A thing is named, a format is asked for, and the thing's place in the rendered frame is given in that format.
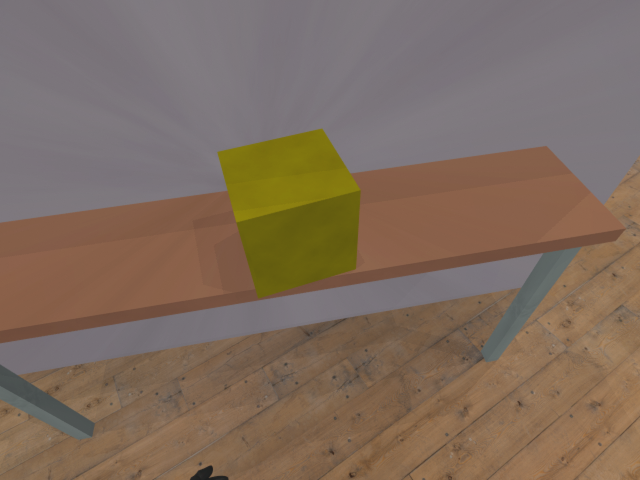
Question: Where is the table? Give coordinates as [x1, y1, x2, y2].
[0, 146, 626, 440]

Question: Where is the carton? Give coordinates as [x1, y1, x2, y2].
[217, 129, 361, 298]

